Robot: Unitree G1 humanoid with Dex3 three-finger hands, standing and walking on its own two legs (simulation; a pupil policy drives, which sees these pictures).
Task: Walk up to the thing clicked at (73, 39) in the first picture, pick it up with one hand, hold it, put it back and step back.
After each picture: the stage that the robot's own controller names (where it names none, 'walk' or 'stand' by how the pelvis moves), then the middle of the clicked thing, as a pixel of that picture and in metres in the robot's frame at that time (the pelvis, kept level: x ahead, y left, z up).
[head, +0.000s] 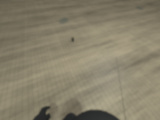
stand; (72, 39) +1.79 +0.50 -0.72
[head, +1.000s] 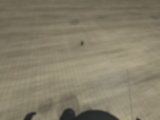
walk; (82, 42) +1.69 +0.20 -0.70
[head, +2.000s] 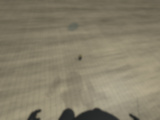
walk; (80, 57) +1.13 +0.17 -0.71
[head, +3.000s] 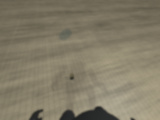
walk; (71, 76) +0.67 +0.23 -0.71
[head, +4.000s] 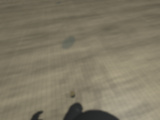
walk; (72, 94) +0.39 +0.26 -0.70
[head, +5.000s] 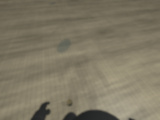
stand; (69, 102) +0.31 +0.22 -0.72
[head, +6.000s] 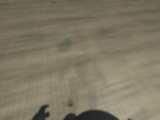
stand; (70, 103) +0.30 +0.21 -0.72
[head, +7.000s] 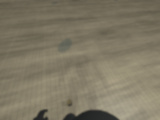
stand; (69, 102) +0.31 +0.21 -0.73
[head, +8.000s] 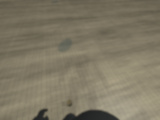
stand; (69, 103) +0.30 +0.21 -0.73
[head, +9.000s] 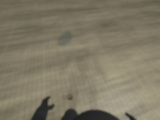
go down; (69, 96) +0.31 +0.21 -0.71
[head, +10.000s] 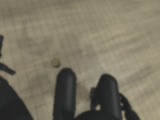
go down; (56, 63) +0.37 +0.27 -0.29
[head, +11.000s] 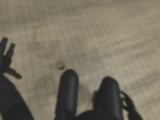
close in; (60, 65) +0.37 +0.27 -0.30
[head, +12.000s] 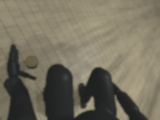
close in; (32, 62) +0.34 +0.30 -0.21
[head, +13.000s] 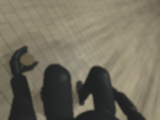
close; (27, 61) +0.34 +0.31 -0.21
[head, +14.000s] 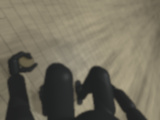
lift; (26, 62) +0.33 +0.30 -0.22
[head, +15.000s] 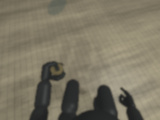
lift; (58, 72) +0.31 +0.22 -0.02
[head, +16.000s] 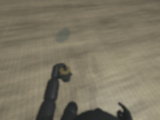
hold; (65, 74) +0.32 +0.18 -0.01
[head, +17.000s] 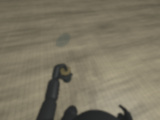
hold; (66, 74) +0.33 +0.18 +0.00
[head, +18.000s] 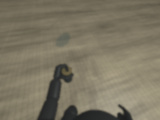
crouch; (67, 74) +0.33 +0.17 -0.01
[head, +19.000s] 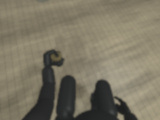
crouch; (57, 59) +0.40 +0.23 -0.09
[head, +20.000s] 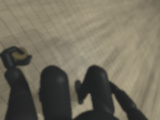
lower; (22, 57) +0.37 +0.32 -0.22
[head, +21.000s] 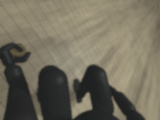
lower; (20, 54) +0.39 +0.32 -0.22
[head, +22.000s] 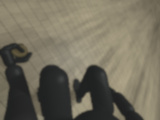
lower; (21, 54) +0.38 +0.32 -0.22
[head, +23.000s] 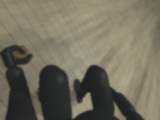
lower; (22, 56) +0.37 +0.32 -0.22
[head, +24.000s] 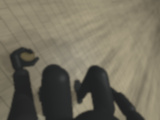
loosen; (28, 58) +0.36 +0.29 -0.22
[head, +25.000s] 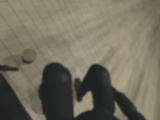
withdraw; (28, 57) +0.36 +0.28 -0.22
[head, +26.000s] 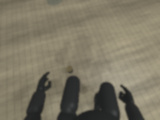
walk; (69, 69) +0.40 +0.22 -0.43
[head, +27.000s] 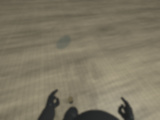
stand; (70, 100) +0.33 +0.19 -0.66
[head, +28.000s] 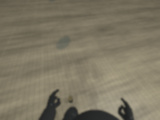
stand; (70, 99) +0.34 +0.20 -0.67
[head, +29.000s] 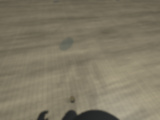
stand; (72, 99) +0.35 +0.18 -0.71
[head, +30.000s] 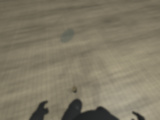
walk; (74, 89) +0.40 +0.20 -0.69
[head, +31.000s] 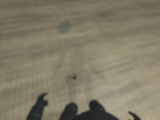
walk; (74, 76) +0.56 +0.16 -0.70
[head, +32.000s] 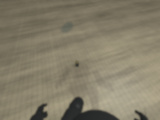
walk; (77, 63) +0.86 +0.27 -0.69
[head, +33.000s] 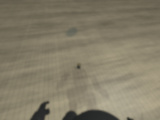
stand; (78, 66) +0.95 +0.19 -0.71
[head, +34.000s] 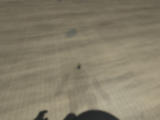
stand; (79, 66) +0.96 +0.19 -0.72
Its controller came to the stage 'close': yes
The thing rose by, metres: 0.70
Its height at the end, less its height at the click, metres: +0.00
